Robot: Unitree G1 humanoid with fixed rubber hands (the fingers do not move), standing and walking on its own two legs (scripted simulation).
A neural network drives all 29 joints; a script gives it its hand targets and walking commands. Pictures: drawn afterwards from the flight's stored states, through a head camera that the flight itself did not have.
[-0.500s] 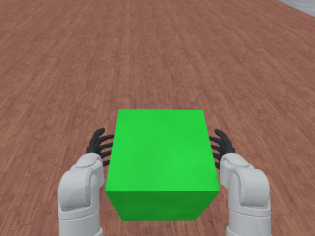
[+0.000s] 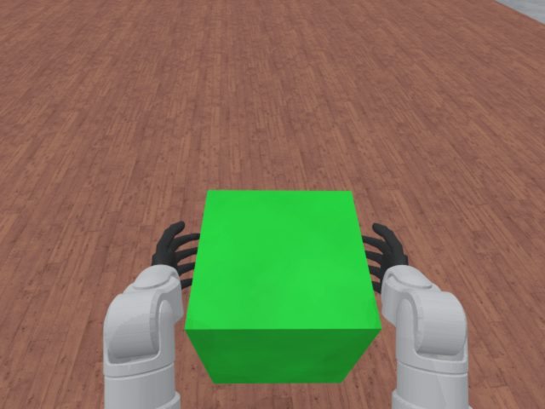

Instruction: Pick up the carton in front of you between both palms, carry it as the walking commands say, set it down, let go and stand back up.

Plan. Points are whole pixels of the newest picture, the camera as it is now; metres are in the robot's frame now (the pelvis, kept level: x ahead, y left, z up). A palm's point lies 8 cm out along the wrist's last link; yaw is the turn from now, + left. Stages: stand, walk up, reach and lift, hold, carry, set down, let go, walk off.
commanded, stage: carry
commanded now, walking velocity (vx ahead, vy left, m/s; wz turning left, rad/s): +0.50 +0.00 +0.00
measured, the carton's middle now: (278, 292) +0.29 +0.00 +0.02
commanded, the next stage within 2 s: none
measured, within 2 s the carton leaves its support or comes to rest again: neither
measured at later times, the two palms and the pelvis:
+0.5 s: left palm (206, 130) +0.60 +0.14 +0.11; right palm (353, 133) +0.60 -0.16 +0.10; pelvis +0.34 -0.01 +0.00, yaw +1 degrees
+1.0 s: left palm (216, 75) +0.88 +0.16 +0.09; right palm (329, 75) +0.88 -0.14 +0.10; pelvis +0.61 +0.00 +0.01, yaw +0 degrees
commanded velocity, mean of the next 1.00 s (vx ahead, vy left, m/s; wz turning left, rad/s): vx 0.28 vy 0.00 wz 0.00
